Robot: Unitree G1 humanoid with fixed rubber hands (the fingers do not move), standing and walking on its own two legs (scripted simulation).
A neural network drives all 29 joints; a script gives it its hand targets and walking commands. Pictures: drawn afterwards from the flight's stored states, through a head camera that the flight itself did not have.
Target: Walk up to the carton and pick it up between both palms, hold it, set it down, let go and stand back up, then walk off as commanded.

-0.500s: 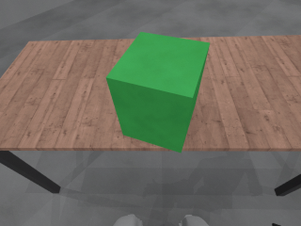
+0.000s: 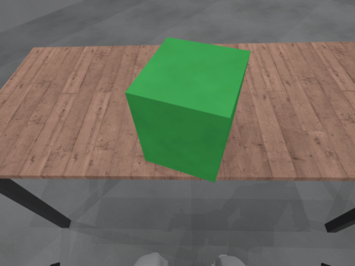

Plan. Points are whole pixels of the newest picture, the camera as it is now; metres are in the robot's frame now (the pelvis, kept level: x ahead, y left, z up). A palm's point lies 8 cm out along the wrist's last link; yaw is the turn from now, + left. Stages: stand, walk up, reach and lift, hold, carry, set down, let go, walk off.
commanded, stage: walk up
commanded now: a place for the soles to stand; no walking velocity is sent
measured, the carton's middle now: (191, 112) +0.46 +0.00 +0.07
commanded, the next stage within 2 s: reach and lift in 1.56 s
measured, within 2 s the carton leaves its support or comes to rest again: neither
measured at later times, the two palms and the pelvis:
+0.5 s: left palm out of the picture +0.08 +0.32 -0.08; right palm out of the picture +0.09 -0.33 -0.09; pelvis +0.01 -0.01 +0.00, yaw -1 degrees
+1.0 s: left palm out of the picture +0.10 +0.31 -0.08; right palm out of the picture +0.08 -0.34 -0.09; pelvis +0.01 -0.02 +0.00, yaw -2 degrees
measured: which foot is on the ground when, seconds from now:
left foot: down 0.00-1.00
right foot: down 0.00-1.00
